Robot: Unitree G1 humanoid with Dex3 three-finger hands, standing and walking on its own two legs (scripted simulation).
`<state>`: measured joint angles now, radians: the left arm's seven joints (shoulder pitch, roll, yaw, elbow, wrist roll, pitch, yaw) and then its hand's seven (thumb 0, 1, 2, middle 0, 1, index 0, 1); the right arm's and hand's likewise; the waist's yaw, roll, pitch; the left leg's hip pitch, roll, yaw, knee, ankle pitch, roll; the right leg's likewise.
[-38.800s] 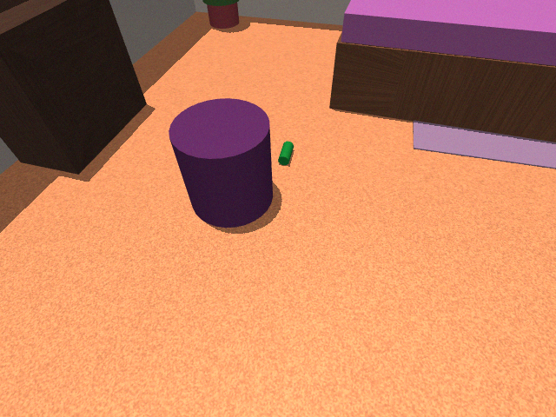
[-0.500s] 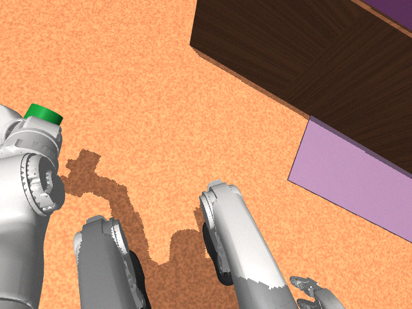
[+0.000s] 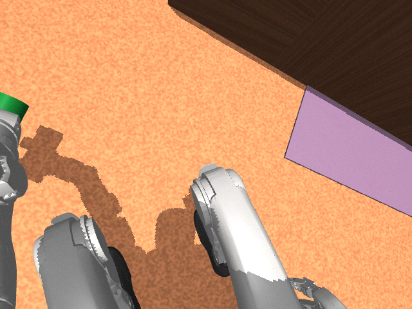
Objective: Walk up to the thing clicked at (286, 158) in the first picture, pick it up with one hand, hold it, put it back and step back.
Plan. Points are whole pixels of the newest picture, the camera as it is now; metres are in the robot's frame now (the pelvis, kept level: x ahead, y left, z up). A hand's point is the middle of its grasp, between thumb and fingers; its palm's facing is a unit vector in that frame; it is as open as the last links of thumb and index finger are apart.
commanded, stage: crouch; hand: left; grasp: from above
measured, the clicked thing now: out of the picture +0.51 +0.27 -0.18
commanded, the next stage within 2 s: lower in 0.42 s
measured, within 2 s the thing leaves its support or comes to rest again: rests again in 1.88 s
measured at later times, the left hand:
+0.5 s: hand out of the picture +0.51 +0.28 -0.18, palm faces -0.20 -0.38 -0.90, open 8.6 cm
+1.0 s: hand (9, 134) +0.52 +0.27 -0.22, palm faces -0.22 -0.39 -0.90, open 8.8 cm
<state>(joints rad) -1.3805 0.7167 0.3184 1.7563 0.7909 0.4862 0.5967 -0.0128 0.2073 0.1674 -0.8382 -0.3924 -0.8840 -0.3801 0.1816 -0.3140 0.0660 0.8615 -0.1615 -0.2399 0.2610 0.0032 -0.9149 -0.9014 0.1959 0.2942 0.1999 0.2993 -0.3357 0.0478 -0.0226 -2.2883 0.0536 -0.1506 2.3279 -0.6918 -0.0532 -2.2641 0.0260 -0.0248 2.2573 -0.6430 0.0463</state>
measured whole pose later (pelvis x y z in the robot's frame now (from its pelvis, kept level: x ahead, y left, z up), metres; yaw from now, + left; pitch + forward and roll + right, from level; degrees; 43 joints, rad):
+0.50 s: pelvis +0.00 +0.00 -0.02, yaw -2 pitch +36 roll -8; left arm -1.37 0.78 0.33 1.74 0.81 0.47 0.61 -0.01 0.19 0.17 -0.83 -0.42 -0.89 -0.40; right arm 0.20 -0.33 0.11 0.83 -0.18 -0.24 0.32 0.00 -0.92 -0.90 0.20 0.29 0.20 0.30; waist -0.36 0.02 0.04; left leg -2.34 0.05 -0.19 2.42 -0.72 -0.05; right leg -2.30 0.03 -0.05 2.32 -0.65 0.06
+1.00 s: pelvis +0.00 +0.01 -0.02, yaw -4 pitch +34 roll -10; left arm -1.41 0.87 0.31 1.78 0.79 0.44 0.67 -0.01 0.17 0.26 -0.77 -0.53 -0.82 -0.50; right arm 0.17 -0.35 0.20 0.79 -0.21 -0.26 0.33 0.00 -0.93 -0.90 0.19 0.29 0.20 0.30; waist -0.42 -0.04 0.15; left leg -2.33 0.04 -0.23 2.44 -0.72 -0.05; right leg -2.27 0.04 -0.08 2.31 -0.65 0.06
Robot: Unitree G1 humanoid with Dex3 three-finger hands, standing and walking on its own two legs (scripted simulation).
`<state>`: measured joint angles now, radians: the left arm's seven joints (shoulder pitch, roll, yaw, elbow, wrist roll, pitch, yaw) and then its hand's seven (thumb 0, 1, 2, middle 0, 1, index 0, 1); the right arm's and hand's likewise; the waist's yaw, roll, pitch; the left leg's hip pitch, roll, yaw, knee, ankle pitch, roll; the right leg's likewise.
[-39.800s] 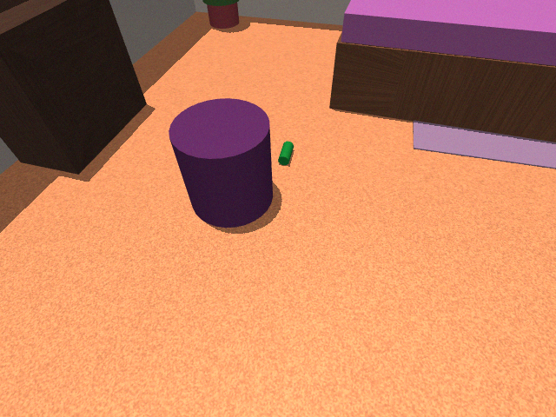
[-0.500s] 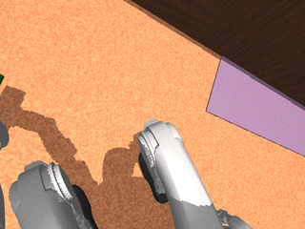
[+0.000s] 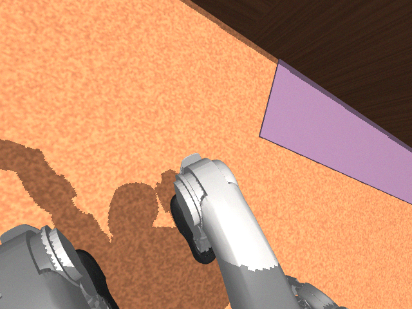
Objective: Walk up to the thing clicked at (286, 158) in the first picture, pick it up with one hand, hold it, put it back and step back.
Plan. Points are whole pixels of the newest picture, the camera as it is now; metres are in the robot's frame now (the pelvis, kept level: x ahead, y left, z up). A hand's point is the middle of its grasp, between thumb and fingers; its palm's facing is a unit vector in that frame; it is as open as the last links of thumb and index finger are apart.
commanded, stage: rest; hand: left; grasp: from above
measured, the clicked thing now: out of the picture +0.50 +0.30 -0.24
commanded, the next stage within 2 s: open in 0.76 s
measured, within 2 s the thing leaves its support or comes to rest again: rests again in 0.88 s
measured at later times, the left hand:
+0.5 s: hand out of the picture +0.49 +0.30 -0.23, palm faces -0.22 -0.39 -0.89, open 8.9 cm
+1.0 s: hand out of the picture +0.50 +0.30 -0.25, palm faces -0.21 -0.37 -0.90, open 9.3 cm
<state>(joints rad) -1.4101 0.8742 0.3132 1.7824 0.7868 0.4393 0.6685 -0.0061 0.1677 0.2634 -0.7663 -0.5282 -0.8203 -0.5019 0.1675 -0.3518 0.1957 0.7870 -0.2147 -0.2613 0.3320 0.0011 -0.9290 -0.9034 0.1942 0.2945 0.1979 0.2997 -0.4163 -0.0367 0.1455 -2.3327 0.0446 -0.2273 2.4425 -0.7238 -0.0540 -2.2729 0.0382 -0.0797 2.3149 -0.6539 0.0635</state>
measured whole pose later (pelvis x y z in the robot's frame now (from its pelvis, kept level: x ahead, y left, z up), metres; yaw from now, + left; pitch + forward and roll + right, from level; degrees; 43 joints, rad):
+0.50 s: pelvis +0.00 +0.00 +0.00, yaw -2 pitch +33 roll -12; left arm -1.39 0.97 0.28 1.80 0.78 0.39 0.68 -0.01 0.17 0.34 -0.72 -0.54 -0.78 -0.51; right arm 0.16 -0.37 0.28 0.72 -0.22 -0.27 0.35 0.00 -0.92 -0.90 0.20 0.29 0.20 0.30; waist -0.46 -0.08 0.21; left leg -2.33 0.04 -0.26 2.46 -0.73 -0.05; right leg -2.25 0.04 -0.11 2.30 -0.65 0.07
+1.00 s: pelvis +0.00 +0.01 +0.01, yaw -3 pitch +33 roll -14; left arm -1.40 1.03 0.26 1.78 0.78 0.38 0.70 0.00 0.13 0.45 -0.64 -0.65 -0.68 -0.61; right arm 0.14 -0.38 0.32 0.66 -0.22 -0.27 0.35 0.00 -0.91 -0.90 0.19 0.29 0.20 0.30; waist -0.48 -0.11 0.24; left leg -2.32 0.05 -0.29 2.46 -0.74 -0.05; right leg -2.23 0.05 -0.13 2.28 -0.66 0.07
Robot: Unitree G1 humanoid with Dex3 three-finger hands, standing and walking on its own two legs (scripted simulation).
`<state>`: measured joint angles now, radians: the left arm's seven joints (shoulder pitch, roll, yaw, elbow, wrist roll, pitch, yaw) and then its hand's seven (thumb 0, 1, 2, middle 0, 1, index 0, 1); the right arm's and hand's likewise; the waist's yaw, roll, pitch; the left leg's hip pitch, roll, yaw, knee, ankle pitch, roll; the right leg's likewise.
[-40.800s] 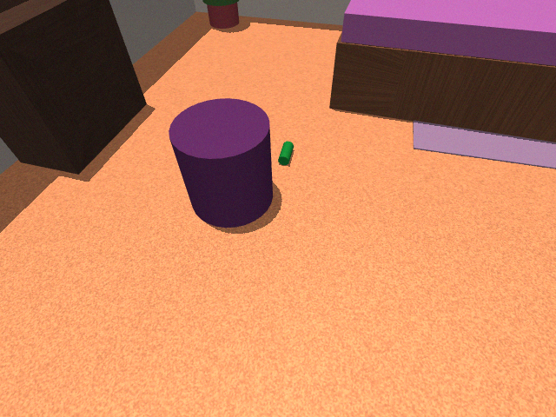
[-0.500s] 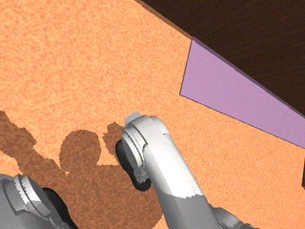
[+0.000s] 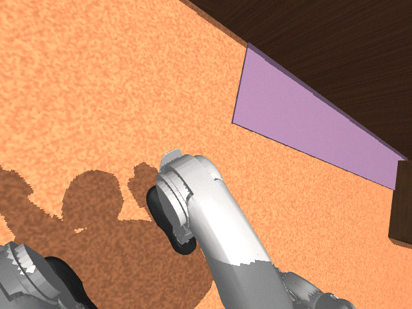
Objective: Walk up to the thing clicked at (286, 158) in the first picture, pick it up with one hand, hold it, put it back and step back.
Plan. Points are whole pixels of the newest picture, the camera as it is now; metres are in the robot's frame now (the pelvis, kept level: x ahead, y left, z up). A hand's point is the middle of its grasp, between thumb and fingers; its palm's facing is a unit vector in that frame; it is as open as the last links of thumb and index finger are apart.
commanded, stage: open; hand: left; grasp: from above
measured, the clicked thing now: out of the picture +0.49 +0.33 -0.30
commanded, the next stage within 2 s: withdraw in 0.56 s
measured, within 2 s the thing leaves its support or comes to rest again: neither
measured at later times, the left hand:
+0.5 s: hand out of the picture +0.48 +0.33 -0.25, palm faces -0.19 -0.39 -0.90, open 12.9 cm
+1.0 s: hand out of the picture +0.52 +0.34 -0.20, palm faces -0.11 -0.36 -0.93, open 14.0 cm
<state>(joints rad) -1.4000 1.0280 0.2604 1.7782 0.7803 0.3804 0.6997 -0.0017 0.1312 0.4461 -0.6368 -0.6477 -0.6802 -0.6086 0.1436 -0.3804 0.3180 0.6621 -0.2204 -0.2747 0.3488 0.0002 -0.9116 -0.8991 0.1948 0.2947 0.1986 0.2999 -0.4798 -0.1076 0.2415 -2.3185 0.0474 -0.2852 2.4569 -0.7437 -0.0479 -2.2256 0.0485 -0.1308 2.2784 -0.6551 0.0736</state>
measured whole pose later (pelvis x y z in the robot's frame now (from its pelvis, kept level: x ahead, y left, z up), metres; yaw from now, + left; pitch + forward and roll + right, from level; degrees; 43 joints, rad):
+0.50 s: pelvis +0.00 +0.00 +0.00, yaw +0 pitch +33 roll -14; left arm -1.40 1.04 0.24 1.76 0.77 0.38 0.68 0.00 -0.34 0.86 -0.24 -0.94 -0.24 -0.93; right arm 0.16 -0.38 0.33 0.66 -0.22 -0.29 0.33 0.00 -0.90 -0.90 0.20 0.30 0.20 0.30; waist -0.49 -0.12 0.25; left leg -2.32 0.05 -0.29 2.45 -0.73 -0.04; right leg -2.21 0.05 -0.14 2.26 -0.65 0.08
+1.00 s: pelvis +0.00 +0.00 +0.01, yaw +0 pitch +35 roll -14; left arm -1.34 0.94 0.21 1.49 0.84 0.42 0.54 0.00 -0.50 0.96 -0.10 -1.01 -0.11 -0.99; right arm 0.22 -0.36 0.26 0.68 -0.16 -0.26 0.34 0.00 -0.91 -0.90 0.20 0.29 0.20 0.30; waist -0.42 -0.07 0.15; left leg -2.32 0.05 -0.27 2.42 -0.74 -0.05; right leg -2.23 0.04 -0.13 2.25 -0.66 0.07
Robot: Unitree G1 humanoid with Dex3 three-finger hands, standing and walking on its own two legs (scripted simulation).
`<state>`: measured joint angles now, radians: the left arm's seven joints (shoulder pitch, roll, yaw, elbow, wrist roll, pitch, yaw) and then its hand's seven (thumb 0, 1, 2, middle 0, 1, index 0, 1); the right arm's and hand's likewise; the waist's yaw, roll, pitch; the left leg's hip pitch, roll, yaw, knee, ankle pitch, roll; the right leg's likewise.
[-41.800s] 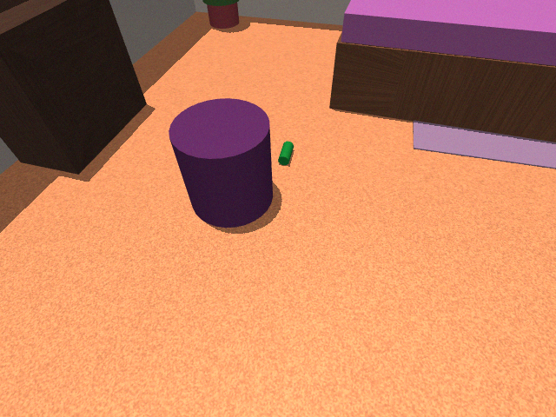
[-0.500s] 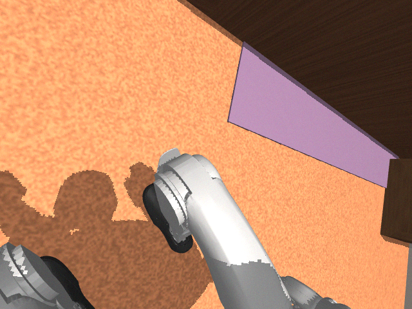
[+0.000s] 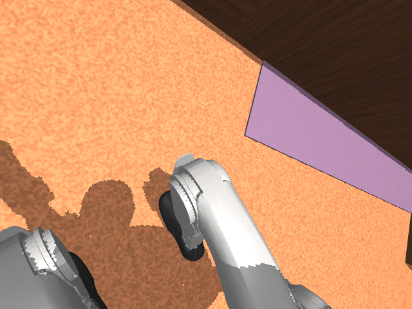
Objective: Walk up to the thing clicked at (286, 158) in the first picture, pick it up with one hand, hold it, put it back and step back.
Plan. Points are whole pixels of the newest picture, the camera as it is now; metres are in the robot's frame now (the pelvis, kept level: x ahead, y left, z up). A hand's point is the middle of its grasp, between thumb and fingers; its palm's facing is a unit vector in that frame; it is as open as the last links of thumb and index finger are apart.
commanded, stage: withdraw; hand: left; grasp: from above
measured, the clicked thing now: out of the picture +0.49 +0.34 -0.31
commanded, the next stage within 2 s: home in 0.58 s
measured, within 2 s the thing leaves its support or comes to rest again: neither
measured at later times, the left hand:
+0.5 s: hand out of the picture +0.51 +0.32 -0.14, palm faces -0.51 -0.13 -0.85, open 13.8 cm
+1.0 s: hand out of the picture +0.42 +0.34 -0.16, palm faces -0.40 -0.16 -0.90, open 12.6 cm
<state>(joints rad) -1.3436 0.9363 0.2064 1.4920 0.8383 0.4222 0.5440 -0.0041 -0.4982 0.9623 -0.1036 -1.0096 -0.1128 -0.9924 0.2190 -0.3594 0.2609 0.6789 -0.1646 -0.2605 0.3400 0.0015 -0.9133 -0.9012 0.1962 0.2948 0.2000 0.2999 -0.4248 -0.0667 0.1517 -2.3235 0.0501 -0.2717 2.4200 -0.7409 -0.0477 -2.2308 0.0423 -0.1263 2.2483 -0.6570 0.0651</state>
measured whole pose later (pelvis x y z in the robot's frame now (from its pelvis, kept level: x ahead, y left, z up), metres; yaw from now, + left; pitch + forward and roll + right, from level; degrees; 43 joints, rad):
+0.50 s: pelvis -0.02 +0.00 +0.00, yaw +4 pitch +32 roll -10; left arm -1.32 0.92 -0.03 1.47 1.19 -0.02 0.06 0.00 -0.47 0.98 -0.09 -1.04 -0.11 -1.02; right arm 0.19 -0.36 0.23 0.58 -0.14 -0.01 0.13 0.00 -0.90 -0.89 0.20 0.29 0.20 0.30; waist -0.39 0.00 0.11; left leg -2.30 0.03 -0.21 2.38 -0.66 -0.03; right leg -2.21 0.02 -0.08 2.25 -0.61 0.06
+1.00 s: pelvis -0.01 +0.00 +0.00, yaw +7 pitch +35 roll -9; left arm -0.91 0.69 -0.02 1.19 1.10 -0.05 0.26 0.00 -0.27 0.96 -0.23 -0.85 -0.24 -0.82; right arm 0.12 -0.28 0.09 0.63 -0.10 0.00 0.11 0.00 -0.89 -0.89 0.20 0.30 0.20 0.30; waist -0.23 -0.01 -0.05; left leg -2.32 0.01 -0.16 2.36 -0.66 -0.02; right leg -2.23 -0.01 -0.04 2.26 -0.65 0.06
